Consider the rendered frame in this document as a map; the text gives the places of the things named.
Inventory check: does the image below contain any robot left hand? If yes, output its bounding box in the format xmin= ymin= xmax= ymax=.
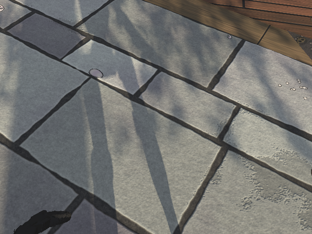
xmin=14 ymin=210 xmax=71 ymax=234

